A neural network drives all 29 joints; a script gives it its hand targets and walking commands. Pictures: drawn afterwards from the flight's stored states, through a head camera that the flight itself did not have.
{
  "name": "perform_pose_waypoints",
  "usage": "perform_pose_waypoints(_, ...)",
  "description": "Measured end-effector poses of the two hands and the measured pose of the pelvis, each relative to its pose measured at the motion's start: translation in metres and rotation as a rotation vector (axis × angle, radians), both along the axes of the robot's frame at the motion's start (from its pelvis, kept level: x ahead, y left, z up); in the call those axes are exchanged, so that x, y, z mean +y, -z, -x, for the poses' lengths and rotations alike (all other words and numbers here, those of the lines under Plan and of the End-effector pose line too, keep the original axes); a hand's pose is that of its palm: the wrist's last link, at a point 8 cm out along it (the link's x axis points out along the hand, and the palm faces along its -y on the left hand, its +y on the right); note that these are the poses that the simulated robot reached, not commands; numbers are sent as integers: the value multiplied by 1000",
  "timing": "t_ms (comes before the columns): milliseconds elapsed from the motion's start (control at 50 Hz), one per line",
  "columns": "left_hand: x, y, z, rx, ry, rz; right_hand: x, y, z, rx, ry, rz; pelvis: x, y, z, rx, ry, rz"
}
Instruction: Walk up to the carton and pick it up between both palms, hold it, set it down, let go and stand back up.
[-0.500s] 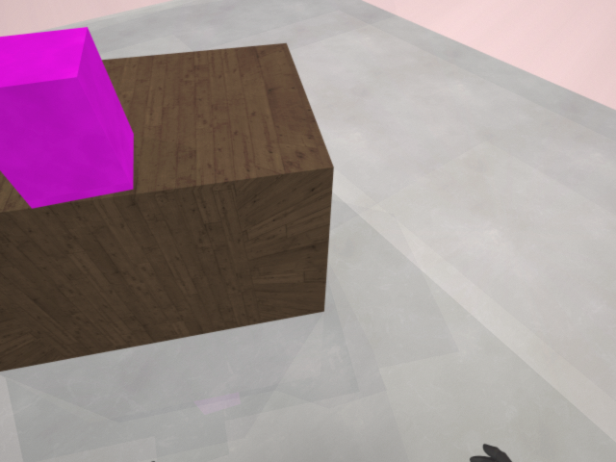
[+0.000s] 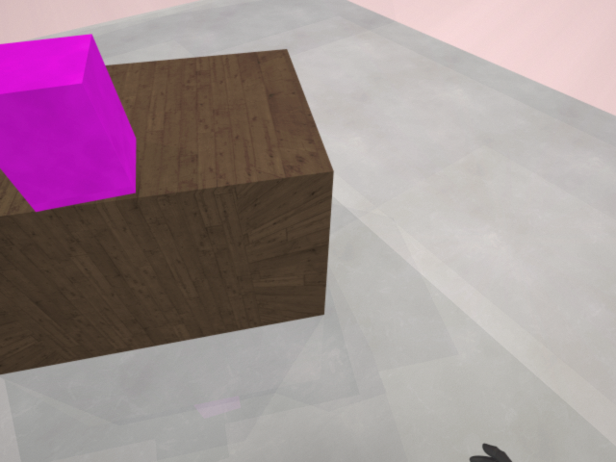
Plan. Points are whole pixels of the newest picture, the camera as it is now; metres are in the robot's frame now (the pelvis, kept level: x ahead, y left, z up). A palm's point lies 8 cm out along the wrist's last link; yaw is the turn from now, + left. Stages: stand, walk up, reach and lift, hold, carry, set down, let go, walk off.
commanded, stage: walk up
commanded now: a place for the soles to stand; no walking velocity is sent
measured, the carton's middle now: (63, 124) +0.73 +0.51 +0.05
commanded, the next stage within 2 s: none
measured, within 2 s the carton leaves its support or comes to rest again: neither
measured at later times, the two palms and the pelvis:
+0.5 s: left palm out of the picture +0.05 +0.46 -0.12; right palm out of the picture +0.05 -0.18 -0.13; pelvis -0.01 +0.12 -0.02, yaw +4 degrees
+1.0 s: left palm out of the picture +0.04 +0.62 -0.13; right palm out of the picture +0.11 -0.03 -0.14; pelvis +0.02 +0.28 -0.03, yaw +7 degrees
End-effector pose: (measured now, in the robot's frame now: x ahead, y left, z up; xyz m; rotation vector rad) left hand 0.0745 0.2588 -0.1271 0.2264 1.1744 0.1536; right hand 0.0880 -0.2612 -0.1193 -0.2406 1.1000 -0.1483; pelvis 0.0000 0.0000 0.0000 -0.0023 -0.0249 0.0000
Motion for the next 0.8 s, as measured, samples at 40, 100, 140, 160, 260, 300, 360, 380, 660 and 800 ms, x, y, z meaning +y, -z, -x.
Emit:
perform_pose_waypoints(40,3,-2,2,-8,-3,-15,-3,1,1,10,-6,-2,1,0,0,-4,-1,1)
perform_pose_waypoints(100,22,-8,12,-12,-15,-72,-7,3,0,35,-15,8,9,2,1,-11,-2,11)
perform_pose_waypoints(140,42,-13,19,0,-25,-117,-7,5,1,51,-23,15,18,2,2,-16,-7,16)
perform_pose_waypoints(160,53,-16,23,5,-28,-139,-6,6,1,58,-25,18,23,3,2,-18,-9,20)
perform_pose_waypoints(260,114,-26,25,-1,-33,-226,13,12,5,100,-36,31,55,9,4,-11,-23,48)
perform_pose_waypoints(300,140,-25,24,-14,-31,-243,28,15,6,112,-43,40,71,14,5,-4,-32,59)
perform_pose_waypoints(360,174,-13,19,-39,-27,-256,52,21,14,137,-52,59,95,25,9,-21,-49,36)
perform_pose_waypoints(380,180,-9,18,-38,-20,-255,58,21,19,142,-44,62,101,27,10,-29,-44,22)
perform_pose_waypoints(660,239,-22,76,86,-84,-295,121,29,1,155,-96,25,155,24,-2,-34,-86,10)
perform_pose_waypoints(800,297,-23,88,92,-122,-310,177,30,-39,87,-149,30,210,28,-11,-50,-117,46)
